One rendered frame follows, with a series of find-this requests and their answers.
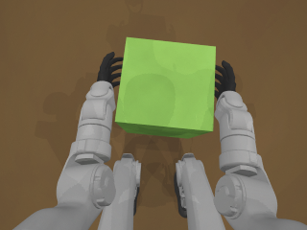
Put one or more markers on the robot right upper arm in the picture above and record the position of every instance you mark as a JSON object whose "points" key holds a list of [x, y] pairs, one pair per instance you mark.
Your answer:
{"points": [[250, 204]]}

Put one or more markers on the robot left hand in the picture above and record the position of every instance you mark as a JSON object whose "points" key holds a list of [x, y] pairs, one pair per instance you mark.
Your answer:
{"points": [[105, 73]]}

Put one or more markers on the robot right hand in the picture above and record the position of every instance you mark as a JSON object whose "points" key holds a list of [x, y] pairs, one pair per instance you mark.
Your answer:
{"points": [[227, 79]]}

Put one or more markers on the robot right foot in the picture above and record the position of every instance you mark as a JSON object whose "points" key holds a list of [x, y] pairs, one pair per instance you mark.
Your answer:
{"points": [[182, 210]]}

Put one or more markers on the carton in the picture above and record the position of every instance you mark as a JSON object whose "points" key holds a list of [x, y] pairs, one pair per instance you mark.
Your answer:
{"points": [[166, 88]]}

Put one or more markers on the robot right thigh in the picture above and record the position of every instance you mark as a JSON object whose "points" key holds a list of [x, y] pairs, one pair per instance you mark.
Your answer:
{"points": [[201, 211]]}

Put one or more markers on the left robot forearm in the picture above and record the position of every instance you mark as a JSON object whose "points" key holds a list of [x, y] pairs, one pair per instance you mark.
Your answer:
{"points": [[94, 128]]}

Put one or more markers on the robot left upper arm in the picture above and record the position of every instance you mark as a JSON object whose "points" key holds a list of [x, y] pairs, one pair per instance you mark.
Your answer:
{"points": [[83, 192]]}

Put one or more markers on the right robot forearm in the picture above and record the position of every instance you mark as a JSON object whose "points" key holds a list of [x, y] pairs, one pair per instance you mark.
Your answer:
{"points": [[237, 137]]}

